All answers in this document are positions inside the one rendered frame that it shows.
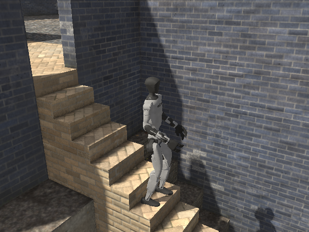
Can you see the left robot hand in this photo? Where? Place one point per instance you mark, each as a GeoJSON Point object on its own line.
{"type": "Point", "coordinates": [180, 129]}

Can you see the robot right thigh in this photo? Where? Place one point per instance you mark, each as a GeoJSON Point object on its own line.
{"type": "Point", "coordinates": [157, 159]}

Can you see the robot right upper arm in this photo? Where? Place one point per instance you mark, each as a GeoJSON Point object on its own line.
{"type": "Point", "coordinates": [147, 108]}

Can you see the right robot hand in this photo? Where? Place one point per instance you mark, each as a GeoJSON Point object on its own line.
{"type": "Point", "coordinates": [173, 144]}

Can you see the robot right forearm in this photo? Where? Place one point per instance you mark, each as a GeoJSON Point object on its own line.
{"type": "Point", "coordinates": [148, 128]}

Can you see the left robot shin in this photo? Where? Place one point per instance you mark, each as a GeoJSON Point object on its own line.
{"type": "Point", "coordinates": [163, 177]}

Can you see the robot left forearm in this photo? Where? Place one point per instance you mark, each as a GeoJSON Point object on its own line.
{"type": "Point", "coordinates": [169, 120]}

